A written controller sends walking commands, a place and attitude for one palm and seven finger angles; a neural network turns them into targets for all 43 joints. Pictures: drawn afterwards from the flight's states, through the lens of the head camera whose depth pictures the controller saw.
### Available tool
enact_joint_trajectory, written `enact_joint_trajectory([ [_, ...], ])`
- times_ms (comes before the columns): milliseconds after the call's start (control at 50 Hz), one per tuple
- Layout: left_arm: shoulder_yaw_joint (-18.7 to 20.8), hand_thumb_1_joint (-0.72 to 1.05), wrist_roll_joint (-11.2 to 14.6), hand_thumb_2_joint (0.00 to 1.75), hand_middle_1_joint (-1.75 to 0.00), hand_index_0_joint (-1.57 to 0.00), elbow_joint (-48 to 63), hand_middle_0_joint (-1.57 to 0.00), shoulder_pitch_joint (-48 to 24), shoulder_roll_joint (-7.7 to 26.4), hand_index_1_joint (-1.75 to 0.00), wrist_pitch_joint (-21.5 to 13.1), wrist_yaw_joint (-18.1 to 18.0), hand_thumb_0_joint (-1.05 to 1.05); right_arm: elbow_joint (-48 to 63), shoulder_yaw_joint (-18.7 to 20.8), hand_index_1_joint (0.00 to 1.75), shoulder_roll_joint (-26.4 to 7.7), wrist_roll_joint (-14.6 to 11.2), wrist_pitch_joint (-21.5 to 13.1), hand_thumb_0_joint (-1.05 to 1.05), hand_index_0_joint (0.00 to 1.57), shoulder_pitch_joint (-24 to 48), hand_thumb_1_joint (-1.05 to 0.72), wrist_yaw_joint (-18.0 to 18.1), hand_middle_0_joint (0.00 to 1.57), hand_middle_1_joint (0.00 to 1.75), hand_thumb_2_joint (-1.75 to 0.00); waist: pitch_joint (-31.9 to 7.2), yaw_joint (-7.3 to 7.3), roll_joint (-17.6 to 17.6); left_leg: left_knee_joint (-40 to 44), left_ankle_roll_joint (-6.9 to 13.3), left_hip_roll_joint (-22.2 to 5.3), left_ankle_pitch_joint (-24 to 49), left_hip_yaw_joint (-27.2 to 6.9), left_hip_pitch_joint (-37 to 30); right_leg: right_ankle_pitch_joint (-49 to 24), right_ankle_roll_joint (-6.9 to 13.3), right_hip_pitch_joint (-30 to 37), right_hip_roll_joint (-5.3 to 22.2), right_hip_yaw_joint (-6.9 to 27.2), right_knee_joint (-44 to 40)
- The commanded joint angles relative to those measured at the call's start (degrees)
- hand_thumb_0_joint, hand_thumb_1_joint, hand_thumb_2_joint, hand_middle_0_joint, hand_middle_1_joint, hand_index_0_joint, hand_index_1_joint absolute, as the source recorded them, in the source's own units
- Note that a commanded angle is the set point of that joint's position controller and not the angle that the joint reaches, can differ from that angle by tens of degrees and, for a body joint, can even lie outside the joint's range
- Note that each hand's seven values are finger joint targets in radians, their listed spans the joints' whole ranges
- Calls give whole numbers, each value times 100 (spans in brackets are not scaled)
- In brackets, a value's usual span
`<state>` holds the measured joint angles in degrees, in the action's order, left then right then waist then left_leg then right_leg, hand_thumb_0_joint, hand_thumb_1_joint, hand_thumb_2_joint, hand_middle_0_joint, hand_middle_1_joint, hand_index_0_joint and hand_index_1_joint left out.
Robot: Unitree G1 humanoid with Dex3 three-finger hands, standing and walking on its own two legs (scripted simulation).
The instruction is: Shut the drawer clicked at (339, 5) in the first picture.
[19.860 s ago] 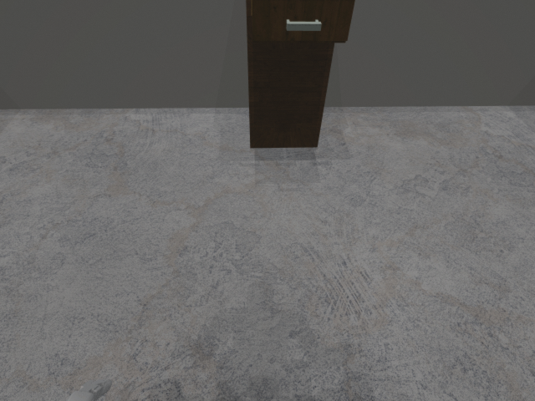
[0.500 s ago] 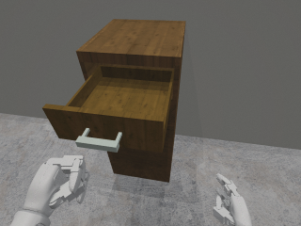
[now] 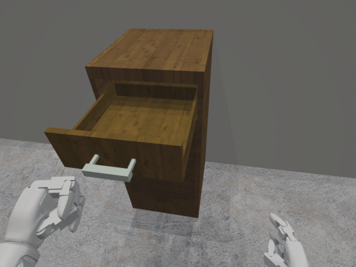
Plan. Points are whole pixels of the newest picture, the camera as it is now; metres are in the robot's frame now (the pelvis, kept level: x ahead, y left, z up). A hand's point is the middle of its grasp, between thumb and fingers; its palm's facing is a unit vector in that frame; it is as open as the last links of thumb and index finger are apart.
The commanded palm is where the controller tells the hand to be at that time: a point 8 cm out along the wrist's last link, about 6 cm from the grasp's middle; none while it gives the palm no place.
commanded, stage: bring the fist close to the handle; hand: left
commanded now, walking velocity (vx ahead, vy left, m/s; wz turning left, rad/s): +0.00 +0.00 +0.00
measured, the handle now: (110, 166) +0.34 +0.22 +0.06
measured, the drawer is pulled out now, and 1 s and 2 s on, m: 0.29 0.29 0.27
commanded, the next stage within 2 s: push the drawer shut in 1.48 s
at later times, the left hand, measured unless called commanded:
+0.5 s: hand (94, 205) +0.20 +0.19 +0.11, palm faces -0.04 -1.00 -0.06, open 3.3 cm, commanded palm +0.17 +0.24 +0.12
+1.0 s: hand (110, 201) +0.24 +0.18 +0.07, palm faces -0.06 -1.00 -0.04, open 3.3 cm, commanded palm +0.22 +0.23 +0.07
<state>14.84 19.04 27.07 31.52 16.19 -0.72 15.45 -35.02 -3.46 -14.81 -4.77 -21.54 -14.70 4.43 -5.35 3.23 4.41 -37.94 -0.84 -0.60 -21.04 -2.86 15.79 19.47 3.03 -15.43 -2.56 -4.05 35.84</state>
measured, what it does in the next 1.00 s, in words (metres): stands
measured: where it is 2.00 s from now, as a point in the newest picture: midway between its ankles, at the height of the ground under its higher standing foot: outside the picture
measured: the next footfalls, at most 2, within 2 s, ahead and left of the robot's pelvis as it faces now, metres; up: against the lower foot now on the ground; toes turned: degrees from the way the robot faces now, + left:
none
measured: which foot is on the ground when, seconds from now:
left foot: down 0.00-1.00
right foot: down 0.00-1.00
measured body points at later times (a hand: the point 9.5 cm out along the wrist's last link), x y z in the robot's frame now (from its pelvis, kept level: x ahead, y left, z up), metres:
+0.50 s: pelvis +0.00 +0.02 +0.00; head -0.01 +0.00 +0.45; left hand +0.20 +0.24 +0.12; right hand +0.19 -0.21 -0.06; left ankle -0.01 +0.13 -0.72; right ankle +0.00 -0.08 -0.72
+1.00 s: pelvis +0.00 +0.03 -0.01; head +0.02 +0.02 +0.43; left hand +0.23 +0.23 +0.07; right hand +0.16 -0.20 -0.09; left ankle -0.01 +0.13 -0.72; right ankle +0.00 -0.08 -0.72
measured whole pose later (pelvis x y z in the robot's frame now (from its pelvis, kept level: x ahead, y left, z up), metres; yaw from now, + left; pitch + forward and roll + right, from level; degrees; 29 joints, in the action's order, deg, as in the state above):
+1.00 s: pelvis +0.00 +0.03 -0.01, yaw +0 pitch +5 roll -1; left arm 4.2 12.0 6.3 17.1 10.6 -11.6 10.4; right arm -34.2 -2.7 -13.8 -1.6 -15.2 -14.4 2.5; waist -3.1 -0.1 2.7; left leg -45.4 1.7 1.9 -23.5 -1.3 27.0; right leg 21.9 0.6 -26.9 0.0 -2.7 43.7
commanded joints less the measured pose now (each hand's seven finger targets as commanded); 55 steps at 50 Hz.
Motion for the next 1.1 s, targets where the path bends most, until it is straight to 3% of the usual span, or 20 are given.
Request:
enact_joint_trajectory([
  [0,272,90,114,90,-160,-140,832,-140,-713,714,-160,-269,174,0,1023,217,30,-473,-32,-494,0,20,939,-90,77,20,30,-90,287,-67,-436,460,277,87,688,146,129,-424,-375,-226,345,608,-1093],
  [120,608,90,84,90,-160,-140,635,-140,-745,906,-160,-330,114,0,913,255,30,-489,34,-547,0,20,954,-90,104,20,30,-90,64,13,-708,451,277,93,855,120,101,-526,-395,-87,353,611,-1064],
  [200,477,90,95,90,-160,-140,309,-140,-1031,710,-160,-462,67,0,852,257,30,-483,71,-503,0,20,878,-90,106,20,30,-90,112,-49,-524,451,262,116,835,148,113,-554,-402,-179,368,575,-1006],
  [240,380,90,47,90,-160,-140,326,-140,-1027,660,-160,-543,61,0,851,266,30,-485,91,-508,0,20,881,-90,83,20,30,-90,18,-43,-250,456,262,125,900,164,70,-648,-363,-152,368,541,-948],
  [360,-132,90,-141,90,-160,-140,289,-140,-1108,351,-160,-742,89,0,847,315,30,-521,164,-493,0,20,764,-90,1,20,30,-90,-225,-139,-326,432,294,131,1247,146,9,-1296,-316,-101,307,259,-604],
  [420,40,90,-219,90,-160,-140,132,-140,-1011,482,-160,-826,-7,0,786,357,30,-542,200,-418,0,20,767,-90,-27,20,30,-90,-292,-100,-422,414,282,123,1438,124,62,-1510,-287,-65,283,185,-484],
  [460,-116,90,-263,90,-160,-140,111,-140,-895,295,-160,-852,-69,0,842,369,30,-501,211,-343,0,20,716,-90,-58,20,30,-90,-330,-108,-400,413,266,124,1522,140,80,-1585,-276,-116,279,119,-386],
  [580,-426,90,-384,90,-160,-140,48,-140,-1218,97,-160,-1013,-264,0,892,375,30,-529,245,-145,0,20,664,-90,-89,20,30,-90,-207,-226,-322,388,218,84,1338,75,210,-1204,-239,-385,244,36,-232],
  [680,-786,90,-535,90,-160,-140,20,-140,-1249,-93,-160,-1171,-346,0,968,384,30,-522,268,-45,0,20,570,-90,-138,20,30,-90,-445,-287,-211,279,178,46,1485,19,185,-1238,-214,-524,238,-10,-22],
  [720,-596,90,-567,90,-160,-140,-303,-140,-1287,60,-160,-1187,-409,0,907,394,30,-552,293,43,0,20,573,-90,-127,20,30,-90,-299,-282,-458,259,172,43,1307,-18,400,-1066,-208,-601,217,-10,-11],
  [780,-645,90,-572,90,-160,-140,-525,-140,-1654,38,-160,-1255,-430,0,969,385,30,-570,288,178,0,20,552,-90,-106,20,30,-90,-198,-354,-478,217,160,60,970,-21,579,-733,-209,-823,214,-7,47],
  [820,-445,90,-599,90,-160,-140,-638,-140,-1775,217,-160,-1347,-489,0,947,386,30,-578,294,246,0,20,569,-90,-96,20,30,-90,-299,-309,-383,192,154,61,943,-25,631,-652,-182,-811,212,17,88],
  [860,-770,90,-607,90,-160,-140,-567,-140,-1980,-70,-160,-1435,-482,0,1034,369,30,-530,290,270,0,20,550,-90,-125,20,30,-90,-540,-339,-90,126,127,69,1087,-17,518,-761,-166,-846,224,8,195],
  [900,-849,90,-595,90,-160,-140,-626,-140,-2282,-110,-160,-1519,-509,0,988,373,30,-532,292,271,0,20,504,-90,-135,20,30,-90,-713,-393,-31,36,97,58,1221,-47,463,-879,-167,-897,224,6,279],
  [960,-1006,90,-626,90,-160,-140,-856,-140,-2319,-225,-160,-1610,-520,0,983,409,30,-551,309,306,0,20,435,-90,-155,20,30,-90,-845,-438,-327,-63,106,44,1267,-68,545,-941,-181,-979,208,0,367],
  [1020,-653,90,-676,90,-160,-140,-1488,-140,-2226,97,-160,-1598,-539,0,935,424,30,-625,318,430,0,20,403,-90,-164,20,30,-90,-665,-382,-555,-122,122,74,1073,-23,923,-854,-169,-996,213,47,392],
  [1080,-749,90,-683,90,-160,-140,-1423,-140,-2277,-36,-160,-1602,-538,0,1093,445,30,-585,298,523,0,20,460,-90,-201,20,30,-90,-884,-314,-385,-167,104,90,1160,44,921,-945,-165,-958,232,65,487],
])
